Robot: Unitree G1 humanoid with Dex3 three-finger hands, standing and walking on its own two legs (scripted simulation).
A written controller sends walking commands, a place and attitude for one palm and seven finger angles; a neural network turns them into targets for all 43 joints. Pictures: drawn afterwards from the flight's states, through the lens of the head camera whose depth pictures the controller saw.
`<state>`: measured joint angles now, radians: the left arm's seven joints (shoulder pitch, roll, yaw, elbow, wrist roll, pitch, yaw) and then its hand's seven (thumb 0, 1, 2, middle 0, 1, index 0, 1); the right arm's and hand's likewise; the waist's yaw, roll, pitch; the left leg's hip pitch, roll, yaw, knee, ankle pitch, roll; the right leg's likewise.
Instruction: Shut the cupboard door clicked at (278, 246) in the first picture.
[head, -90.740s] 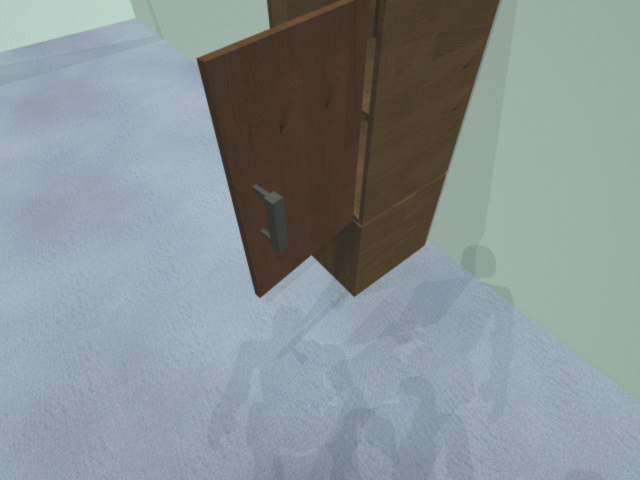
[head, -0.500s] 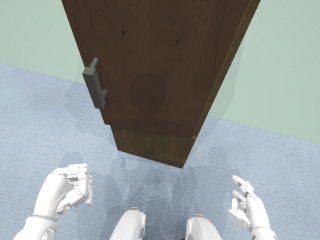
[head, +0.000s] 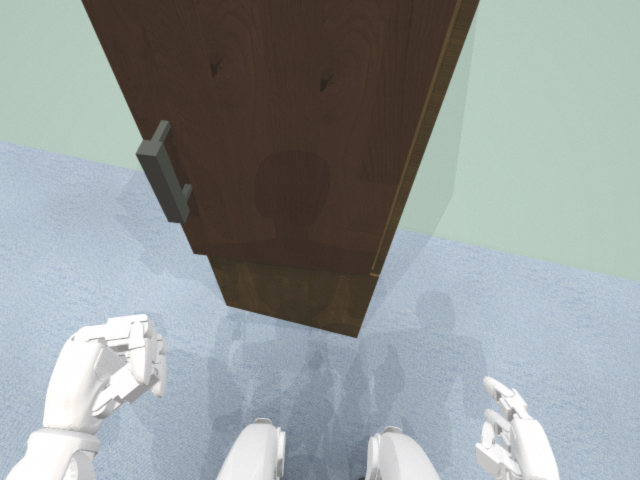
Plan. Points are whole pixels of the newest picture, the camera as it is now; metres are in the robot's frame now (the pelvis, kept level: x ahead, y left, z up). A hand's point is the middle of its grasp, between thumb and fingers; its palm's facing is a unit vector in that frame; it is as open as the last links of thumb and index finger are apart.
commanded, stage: raise the hand and make a fist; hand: left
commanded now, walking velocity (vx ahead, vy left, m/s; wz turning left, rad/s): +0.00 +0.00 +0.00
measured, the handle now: (171, 173) +0.50 +0.25 +0.05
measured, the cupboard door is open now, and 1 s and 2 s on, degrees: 7 7 6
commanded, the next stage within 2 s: bring the fist close to the handle in 0.02 s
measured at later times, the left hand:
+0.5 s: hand (171, 327) +0.27 +0.19 +0.04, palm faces -0.11 -0.99 -0.05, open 3.1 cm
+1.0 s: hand (177, 248) +0.37 +0.21 +0.05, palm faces -0.06 -1.00 -0.05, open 3.1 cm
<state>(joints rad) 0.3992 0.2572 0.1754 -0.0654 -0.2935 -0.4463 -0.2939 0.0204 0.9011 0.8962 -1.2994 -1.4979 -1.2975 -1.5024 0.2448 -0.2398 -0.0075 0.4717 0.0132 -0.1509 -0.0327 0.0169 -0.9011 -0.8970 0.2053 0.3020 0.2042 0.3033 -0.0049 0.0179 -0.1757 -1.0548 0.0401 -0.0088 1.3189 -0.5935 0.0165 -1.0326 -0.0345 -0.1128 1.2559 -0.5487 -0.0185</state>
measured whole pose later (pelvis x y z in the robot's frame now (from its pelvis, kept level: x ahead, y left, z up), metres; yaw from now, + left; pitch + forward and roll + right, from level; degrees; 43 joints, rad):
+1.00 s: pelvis +0.00 +0.01 +0.01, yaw -1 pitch +21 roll -2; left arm -0.30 0.35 0.29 0.56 -0.24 -0.41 -0.34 0.02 0.90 0.90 -1.30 -1.50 -1.30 -1.50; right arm 0.25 -0.26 0.02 0.57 0.02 -0.10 -0.04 0.01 -0.90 -0.90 0.21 0.30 0.21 0.30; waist -0.05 0.02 -0.15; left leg -1.07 0.04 0.02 1.26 -0.56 0.03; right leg -1.07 -0.03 -0.08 1.21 -0.51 -0.01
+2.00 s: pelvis -0.01 +0.00 +0.00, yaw -1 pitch +23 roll -3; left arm -0.62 0.46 0.36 0.95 -0.21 -0.46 -0.47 0.02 0.90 0.90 -1.32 -1.50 -1.31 -1.50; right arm 0.28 -0.27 0.02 0.60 0.02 -0.03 -0.03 0.01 -0.90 -0.90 0.21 0.30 0.20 0.30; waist -0.08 0.01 -0.13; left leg -1.13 0.04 0.01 1.29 -0.55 0.03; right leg -1.12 -0.02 -0.09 1.22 -0.49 -0.01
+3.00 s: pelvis -0.05 +0.00 -0.02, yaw +0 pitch +25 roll -4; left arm -0.94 0.55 0.32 1.18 -0.09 -0.41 -0.26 0.02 0.90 0.90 -1.34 -1.50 -1.36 -1.50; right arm 0.35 -0.27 0.07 0.64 -0.02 -0.07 -0.01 0.01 -0.90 -0.90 0.21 0.30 0.21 0.30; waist -0.17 0.02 -0.13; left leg -1.32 0.02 -0.04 1.36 -0.48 0.02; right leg -1.28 -0.01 -0.10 1.28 -0.44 -0.02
